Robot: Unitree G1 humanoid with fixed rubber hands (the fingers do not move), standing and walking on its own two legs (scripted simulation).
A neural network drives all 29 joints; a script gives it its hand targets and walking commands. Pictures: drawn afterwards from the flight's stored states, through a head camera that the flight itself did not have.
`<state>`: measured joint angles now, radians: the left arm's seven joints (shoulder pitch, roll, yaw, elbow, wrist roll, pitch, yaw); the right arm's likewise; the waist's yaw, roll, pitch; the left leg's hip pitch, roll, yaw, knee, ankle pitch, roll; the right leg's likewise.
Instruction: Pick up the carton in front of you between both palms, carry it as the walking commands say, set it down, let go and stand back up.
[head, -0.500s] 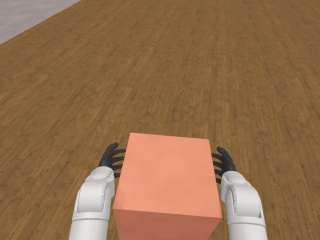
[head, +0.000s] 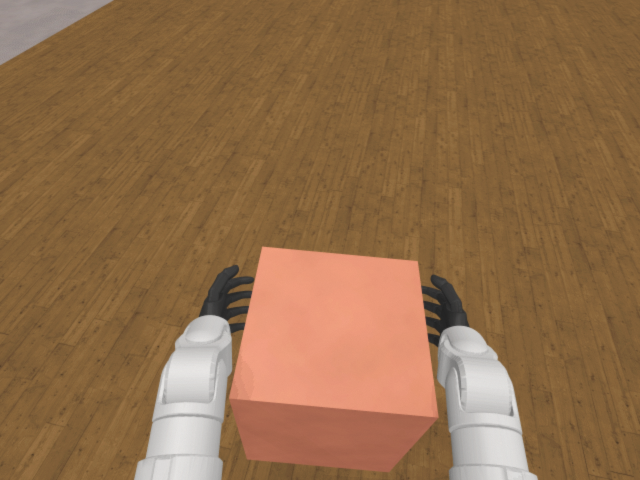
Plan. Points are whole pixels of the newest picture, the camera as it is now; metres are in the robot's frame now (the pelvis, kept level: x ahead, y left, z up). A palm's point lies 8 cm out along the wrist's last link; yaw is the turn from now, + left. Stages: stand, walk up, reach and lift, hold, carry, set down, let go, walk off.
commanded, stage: carry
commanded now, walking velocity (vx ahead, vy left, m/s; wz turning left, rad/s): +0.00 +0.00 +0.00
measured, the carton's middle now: (328, 364) +0.28 +0.00 -0.05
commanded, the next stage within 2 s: hold in 0.54 s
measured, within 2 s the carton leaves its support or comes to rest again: neither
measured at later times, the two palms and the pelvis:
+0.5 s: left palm (207, 322) +0.29 +0.16 +0.04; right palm (444, 332) +0.29 -0.14 +0.04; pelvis +0.00 +0.01 +0.00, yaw +0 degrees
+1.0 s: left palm (204, 328) +0.28 +0.16 +0.04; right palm (441, 330) +0.29 -0.14 +0.03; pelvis -0.03 +0.00 +0.00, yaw +5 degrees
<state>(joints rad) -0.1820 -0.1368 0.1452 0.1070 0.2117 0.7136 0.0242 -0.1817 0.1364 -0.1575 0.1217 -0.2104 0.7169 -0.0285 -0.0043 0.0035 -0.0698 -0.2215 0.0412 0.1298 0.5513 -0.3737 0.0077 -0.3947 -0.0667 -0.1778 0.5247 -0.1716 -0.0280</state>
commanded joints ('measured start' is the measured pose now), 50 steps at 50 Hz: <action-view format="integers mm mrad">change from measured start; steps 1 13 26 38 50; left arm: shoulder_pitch -412 -419 -422 -432 -852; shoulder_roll -858 -879 -877 -850 -810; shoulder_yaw -568 -562 -560 -474 -135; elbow -58 -61 -39 65 458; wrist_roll -226 -230 -220 -204 18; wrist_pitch -27 -25 -21 -75 -229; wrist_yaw -207 -209 -215 -218 -267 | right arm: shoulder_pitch -426 -445 -470 -420 -795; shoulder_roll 846 855 851 849 921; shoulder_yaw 578 591 593 536 210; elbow -66 -68 -80 -42 397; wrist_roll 236 248 244 211 41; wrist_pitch -27 -25 -22 -45 -141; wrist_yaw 217 224 221 215 230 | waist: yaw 2 3 1 -5 12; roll -13 -18 -5 8 13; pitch -265 -269 -244 -165 -4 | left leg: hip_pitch -5 8 -2 16 -292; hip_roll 107 116 115 -91 -98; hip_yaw -88 -100 -98 -262 -243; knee -86 -107 -114 -233 -178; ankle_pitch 238 287 311 431 -81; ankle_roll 4 11 15 7 60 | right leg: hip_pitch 214 221 227 566 519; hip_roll -93 -93 -91 160 133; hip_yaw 115 121 114 252 256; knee -28 -24 -20 -113 -45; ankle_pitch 270 231 221 293 -107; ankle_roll -6 -6 4 30 29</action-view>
